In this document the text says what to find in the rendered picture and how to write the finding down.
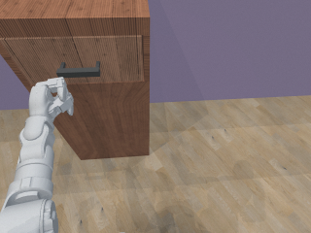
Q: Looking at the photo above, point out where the drawer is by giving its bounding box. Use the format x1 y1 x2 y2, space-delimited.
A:
0 35 143 84

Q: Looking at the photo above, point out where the handle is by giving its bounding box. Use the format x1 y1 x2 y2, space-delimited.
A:
56 61 101 78

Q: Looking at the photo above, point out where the cabinet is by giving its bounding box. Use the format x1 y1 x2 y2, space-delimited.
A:
0 0 151 160

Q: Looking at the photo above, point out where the robot left upper arm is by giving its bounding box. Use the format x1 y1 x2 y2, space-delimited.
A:
0 198 59 233

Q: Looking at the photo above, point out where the robot left hand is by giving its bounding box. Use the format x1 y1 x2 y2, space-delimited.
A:
28 77 74 122

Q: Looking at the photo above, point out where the robot left forearm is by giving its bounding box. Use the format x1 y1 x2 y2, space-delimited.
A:
0 116 55 216

